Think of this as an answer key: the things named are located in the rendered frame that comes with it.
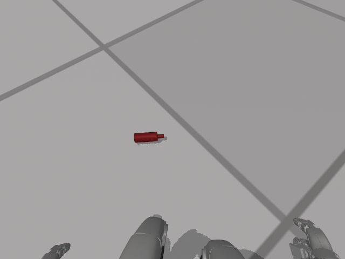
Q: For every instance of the left robot hand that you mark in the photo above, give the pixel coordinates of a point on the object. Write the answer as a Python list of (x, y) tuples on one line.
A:
[(57, 251)]

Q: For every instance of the bottle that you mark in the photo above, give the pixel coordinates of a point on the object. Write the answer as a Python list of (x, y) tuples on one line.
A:
[(147, 137)]

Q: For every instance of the right robot arm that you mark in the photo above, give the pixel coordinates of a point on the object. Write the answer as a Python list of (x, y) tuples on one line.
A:
[(323, 253)]

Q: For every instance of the right robot hand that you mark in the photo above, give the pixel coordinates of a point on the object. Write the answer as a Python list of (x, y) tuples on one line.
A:
[(302, 248)]

